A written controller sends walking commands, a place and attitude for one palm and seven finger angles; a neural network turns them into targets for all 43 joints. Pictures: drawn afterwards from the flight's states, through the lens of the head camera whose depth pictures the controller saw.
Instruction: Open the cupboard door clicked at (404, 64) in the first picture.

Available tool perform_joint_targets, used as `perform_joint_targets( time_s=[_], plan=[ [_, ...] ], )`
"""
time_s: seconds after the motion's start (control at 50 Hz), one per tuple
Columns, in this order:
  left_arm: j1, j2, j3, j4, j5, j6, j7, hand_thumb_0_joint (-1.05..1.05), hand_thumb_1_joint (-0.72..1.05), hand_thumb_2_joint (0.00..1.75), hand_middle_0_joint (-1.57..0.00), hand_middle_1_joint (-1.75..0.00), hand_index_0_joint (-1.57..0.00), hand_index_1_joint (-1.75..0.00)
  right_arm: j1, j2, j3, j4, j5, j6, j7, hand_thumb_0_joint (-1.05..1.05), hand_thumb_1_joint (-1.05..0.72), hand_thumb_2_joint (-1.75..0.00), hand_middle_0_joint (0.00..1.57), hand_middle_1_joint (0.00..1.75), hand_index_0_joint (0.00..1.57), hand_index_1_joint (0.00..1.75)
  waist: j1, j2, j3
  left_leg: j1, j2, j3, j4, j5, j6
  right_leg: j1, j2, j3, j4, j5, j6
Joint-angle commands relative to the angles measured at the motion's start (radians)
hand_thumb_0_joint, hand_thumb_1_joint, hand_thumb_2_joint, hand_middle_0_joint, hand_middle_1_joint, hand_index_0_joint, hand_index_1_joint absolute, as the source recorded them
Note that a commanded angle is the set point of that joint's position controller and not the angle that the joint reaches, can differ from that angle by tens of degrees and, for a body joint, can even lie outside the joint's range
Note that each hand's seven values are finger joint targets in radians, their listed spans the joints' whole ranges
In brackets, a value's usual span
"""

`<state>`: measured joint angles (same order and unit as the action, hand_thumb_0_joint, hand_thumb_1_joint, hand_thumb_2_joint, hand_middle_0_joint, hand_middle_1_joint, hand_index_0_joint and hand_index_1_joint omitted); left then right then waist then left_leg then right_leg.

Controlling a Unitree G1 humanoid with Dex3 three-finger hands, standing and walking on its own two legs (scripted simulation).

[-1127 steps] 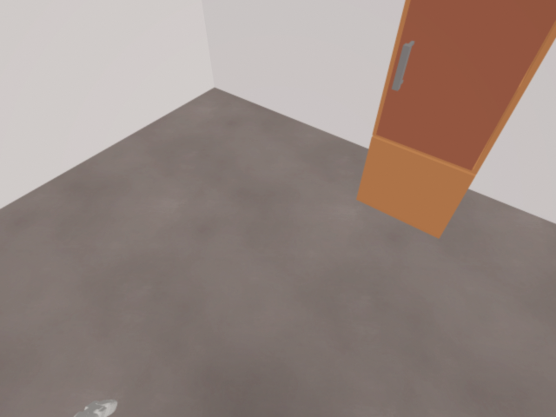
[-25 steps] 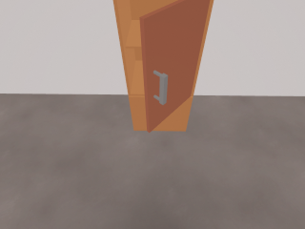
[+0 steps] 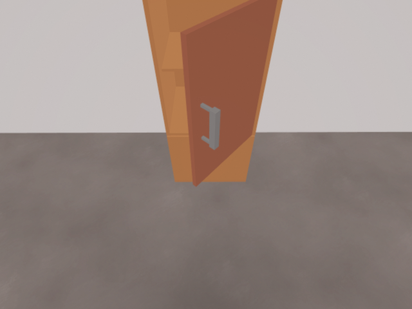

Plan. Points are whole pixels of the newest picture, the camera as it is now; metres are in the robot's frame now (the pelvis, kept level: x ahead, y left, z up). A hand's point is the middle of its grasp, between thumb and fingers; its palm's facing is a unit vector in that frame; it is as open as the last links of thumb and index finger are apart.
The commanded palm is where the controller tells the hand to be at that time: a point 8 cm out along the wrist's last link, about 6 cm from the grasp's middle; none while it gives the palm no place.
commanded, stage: look to check the result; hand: left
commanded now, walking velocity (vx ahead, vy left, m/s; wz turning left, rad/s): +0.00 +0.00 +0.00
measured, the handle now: (209, 126) +0.62 +0.02 -0.04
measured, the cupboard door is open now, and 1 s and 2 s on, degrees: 49 49 49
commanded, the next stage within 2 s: walk to a spot facing it in 0.48 s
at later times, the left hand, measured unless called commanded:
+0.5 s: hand out of the picture +0.09 +0.23 -0.16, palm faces +0.00 -0.94 -0.33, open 7.4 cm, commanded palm none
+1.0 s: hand out of the picture +0.10 +0.18 -0.18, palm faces -0.13 -0.95 -0.27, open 7.4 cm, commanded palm none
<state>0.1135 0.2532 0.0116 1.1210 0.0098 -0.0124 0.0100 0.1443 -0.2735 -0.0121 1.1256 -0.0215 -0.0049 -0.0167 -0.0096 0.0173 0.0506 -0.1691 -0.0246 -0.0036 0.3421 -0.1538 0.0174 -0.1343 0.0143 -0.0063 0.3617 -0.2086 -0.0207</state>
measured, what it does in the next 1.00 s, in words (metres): stands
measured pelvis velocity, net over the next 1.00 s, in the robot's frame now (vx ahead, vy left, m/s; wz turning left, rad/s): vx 0.01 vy -0.02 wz -0.19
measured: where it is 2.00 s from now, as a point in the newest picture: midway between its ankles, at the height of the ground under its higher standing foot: outside the picture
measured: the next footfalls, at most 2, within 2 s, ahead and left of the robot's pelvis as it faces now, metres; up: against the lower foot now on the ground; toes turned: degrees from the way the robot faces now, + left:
left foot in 1.52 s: +0.12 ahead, +0.09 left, +0.00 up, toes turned -29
right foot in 1.84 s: -0.04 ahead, -0.15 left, +0.00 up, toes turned -41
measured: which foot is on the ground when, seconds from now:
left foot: down 0.00-1.00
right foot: down 0.00-1.00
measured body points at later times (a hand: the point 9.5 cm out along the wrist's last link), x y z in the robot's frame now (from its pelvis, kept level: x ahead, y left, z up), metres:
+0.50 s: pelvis +0.03 -0.01 +0.00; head +0.05 -0.02 +0.45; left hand +0.09 +0.28 -0.14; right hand +0.09 -0.29 -0.15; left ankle +0.02 +0.11 -0.75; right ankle -0.01 -0.11 -0.75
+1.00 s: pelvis +0.01 -0.02 -0.02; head +0.05 -0.04 +0.43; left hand +0.11 +0.23 -0.16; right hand +0.02 -0.28 -0.18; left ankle +0.02 +0.11 -0.75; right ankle -0.02 -0.10 -0.73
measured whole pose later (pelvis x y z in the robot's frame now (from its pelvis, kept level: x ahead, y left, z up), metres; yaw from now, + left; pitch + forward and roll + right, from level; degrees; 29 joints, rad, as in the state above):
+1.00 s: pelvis +0.01 -0.02 -0.02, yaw -11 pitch -1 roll +2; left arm 0.17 0.22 0.06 1.00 0.01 0.07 -0.01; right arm 0.18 -0.22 -0.04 1.02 -0.03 0.03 -0.04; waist 0.02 0.00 0.12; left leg -0.20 0.05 0.16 0.53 -0.30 -0.01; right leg -0.32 0.03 0.03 0.77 -0.46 -0.02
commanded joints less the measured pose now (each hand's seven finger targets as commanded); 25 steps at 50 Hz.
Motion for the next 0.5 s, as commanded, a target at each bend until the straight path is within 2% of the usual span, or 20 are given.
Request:
perform_joint_targets(
  time_s=[0.0,0.04,0.16,0.42,0.48],
  plan=[
    [0.008,0.201,0.035,-0.038,0.0,-0.022,0.011,0.0,0.9,0.9,-0.2,-0.3,-0.2,-0.3,0.0,-0.166,-0.026,-0.042,0.0,-0.019,-0.007,0.0,-0.9,-0.9,0.2,0.3,0.2,0.3,0.003,-0.012,-0.064,0.053,0.13,-0.106,-0.046,0.137,0.014,0.001,-0.124,0.106,-0.075,0.139,-0.031],
    [0.009,0.209,0.037,-0.041,0.001,-0.024,0.012,0.0,0.9,0.9,-0.2,-0.3,-0.2,-0.3,-0.005,-0.176,-0.027,-0.046,0.004,-0.02,-0.007,0.0,-0.9,-0.9,0.2,0.3,0.2,0.3,0.004,-0.016,-0.088,0.068,0.131,-0.104,-0.04,0.162,0.015,0.017,-0.125,0.107,-0.075,0.169,-0.031],
    [0.005,0.213,0.034,-0.034,-0.001,-0.024,0.013,0.0,0.9,0.9,-0.2,-0.3,-0.2,-0.3,-0.022,-0.181,-0.027,-0.045,0.003,-0.017,-0.007,0.0,-0.9,-0.9,0.2,0.3,0.2,0.3,0.001,-0.021,-0.073,0.084,0.131,-0.099,-0.044,0.163,0.013,0.012,-0.129,0.105,-0.087,0.184,-0.029],
    [0.007,0.227,0.034,-0.033,-0.003,-0.025,0.015,0.0,0.9,0.9,-0.2,-0.3,-0.2,-0.3,-0.03,-0.196,-0.025,-0.043,0.004,-0.017,-0.01,0.0,-0.9,-0.9,0.2,0.3,0.2,0.3,0.002,-0.021,-0.103,0.121,0.136,-0.094,-0.042,0.23,0.01,0.05,-0.133,0.103,-0.084,0.267,-0.029],
    [0.002,0.229,0.034,-0.033,-0.003,-0.024,0.016,0.0,0.9,0.9,-0.2,-0.3,-0.2,-0.3,-0.029,-0.194,-0.023,-0.042,0.005,-0.017,-0.01,0.0,-0.9,-0.9,0.2,0.3,0.2,0.3,0.003,-0.03,-0.087,0.112,0.136,-0.093,-0.045,0.232,0.01,0.051,-0.132,0.101,-0.085,0.279,-0.028]
  ],
)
